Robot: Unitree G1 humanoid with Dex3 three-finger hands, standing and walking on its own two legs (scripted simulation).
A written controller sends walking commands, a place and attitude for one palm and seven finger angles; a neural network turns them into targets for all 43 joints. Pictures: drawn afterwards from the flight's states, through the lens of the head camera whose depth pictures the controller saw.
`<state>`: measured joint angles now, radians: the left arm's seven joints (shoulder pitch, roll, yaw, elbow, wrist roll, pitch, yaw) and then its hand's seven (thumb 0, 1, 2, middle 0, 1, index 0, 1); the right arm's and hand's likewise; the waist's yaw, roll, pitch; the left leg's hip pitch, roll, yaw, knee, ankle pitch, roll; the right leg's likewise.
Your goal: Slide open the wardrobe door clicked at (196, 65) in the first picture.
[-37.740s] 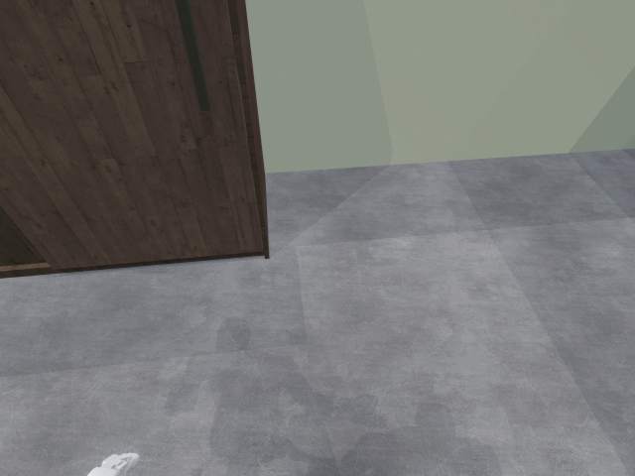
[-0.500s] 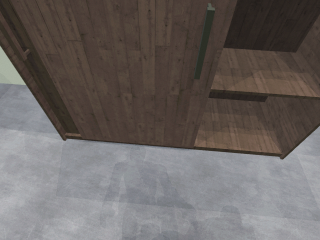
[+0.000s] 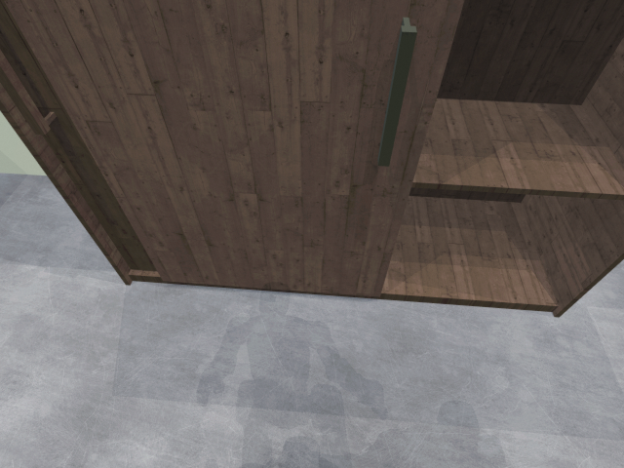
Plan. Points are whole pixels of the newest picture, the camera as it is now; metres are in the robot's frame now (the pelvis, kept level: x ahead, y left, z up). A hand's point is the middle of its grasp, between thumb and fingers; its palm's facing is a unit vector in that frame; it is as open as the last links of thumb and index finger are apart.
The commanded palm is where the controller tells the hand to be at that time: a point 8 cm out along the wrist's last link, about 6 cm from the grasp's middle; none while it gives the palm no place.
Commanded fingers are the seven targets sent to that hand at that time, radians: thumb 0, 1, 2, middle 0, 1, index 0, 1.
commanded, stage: look to check the result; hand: right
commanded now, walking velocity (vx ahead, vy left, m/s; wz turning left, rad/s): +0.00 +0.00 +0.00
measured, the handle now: (393, 99) +0.74 -0.11 +0.08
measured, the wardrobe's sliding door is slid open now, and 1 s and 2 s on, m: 0.64 0.64 0.64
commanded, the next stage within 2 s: stand and wait in 0.48 s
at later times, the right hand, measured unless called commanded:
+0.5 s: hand out of the picture +0.11 -0.23 -0.16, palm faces -0.03 +0.94 -0.33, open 7.4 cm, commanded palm none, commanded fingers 0.00 -0.90 -0.90 0.20 0.30 0.20 0.30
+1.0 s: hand out of the picture +0.10 -0.22 -0.16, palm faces -0.03 +0.95 -0.31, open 7.4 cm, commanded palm none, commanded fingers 0.00 -0.90 -0.90 0.20 0.30 0.20 0.30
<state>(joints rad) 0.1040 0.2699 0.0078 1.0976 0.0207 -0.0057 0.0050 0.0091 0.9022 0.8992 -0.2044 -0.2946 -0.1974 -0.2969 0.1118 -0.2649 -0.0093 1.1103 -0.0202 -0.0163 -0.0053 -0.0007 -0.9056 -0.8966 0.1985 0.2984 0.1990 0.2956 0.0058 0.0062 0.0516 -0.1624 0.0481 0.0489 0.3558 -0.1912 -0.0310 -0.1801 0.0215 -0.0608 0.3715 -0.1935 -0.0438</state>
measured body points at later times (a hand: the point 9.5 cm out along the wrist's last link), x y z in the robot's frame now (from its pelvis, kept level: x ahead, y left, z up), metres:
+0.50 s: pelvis +0.02 +0.01 +0.00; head +0.04 +0.01 +0.45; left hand +0.11 +0.30 -0.13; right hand +0.11 -0.28 -0.13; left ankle +0.00 +0.14 -0.75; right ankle +0.00 -0.09 -0.75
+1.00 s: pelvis +0.02 +0.02 +0.00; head +0.04 +0.02 +0.45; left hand +0.09 +0.31 -0.13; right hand +0.11 -0.27 -0.14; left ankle +0.00 +0.14 -0.75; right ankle +0.00 -0.09 -0.75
